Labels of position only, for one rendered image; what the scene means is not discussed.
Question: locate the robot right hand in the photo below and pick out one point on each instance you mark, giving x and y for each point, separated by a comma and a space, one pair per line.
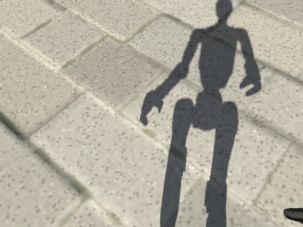
295, 214

